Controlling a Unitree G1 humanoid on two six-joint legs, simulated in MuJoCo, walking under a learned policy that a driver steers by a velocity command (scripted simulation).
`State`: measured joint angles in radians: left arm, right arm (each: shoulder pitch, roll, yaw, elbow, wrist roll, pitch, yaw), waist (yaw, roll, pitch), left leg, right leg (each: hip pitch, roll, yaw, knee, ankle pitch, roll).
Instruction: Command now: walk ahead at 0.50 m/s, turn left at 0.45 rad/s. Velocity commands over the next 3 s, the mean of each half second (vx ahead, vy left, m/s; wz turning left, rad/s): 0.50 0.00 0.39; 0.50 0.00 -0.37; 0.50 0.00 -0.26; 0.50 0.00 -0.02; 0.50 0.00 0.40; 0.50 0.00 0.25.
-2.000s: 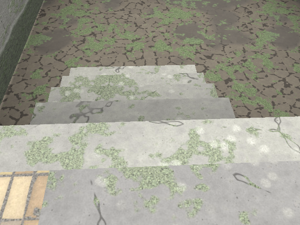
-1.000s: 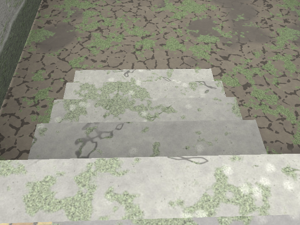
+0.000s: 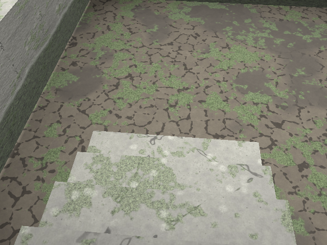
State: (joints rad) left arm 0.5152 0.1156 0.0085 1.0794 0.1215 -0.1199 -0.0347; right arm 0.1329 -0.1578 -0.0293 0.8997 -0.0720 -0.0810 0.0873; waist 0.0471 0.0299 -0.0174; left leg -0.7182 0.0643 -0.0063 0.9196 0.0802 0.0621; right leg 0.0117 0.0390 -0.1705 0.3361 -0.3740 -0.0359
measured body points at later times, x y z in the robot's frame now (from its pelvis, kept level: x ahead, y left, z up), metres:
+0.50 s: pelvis +0.26 +0.04 -0.04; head +0.26 +0.04 +0.41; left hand +0.40 +0.31 -0.14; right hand +0.24 -0.23 -0.18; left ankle +0.12 +0.12 -0.73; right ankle +0.44 -0.07 -0.74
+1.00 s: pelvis +0.55 +0.04 -0.25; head +0.55 +0.04 +0.20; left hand +0.44 +0.22 -0.40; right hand +0.75 -0.14 -0.36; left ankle +0.77 +0.20 -0.94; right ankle +0.43 -0.06 -0.91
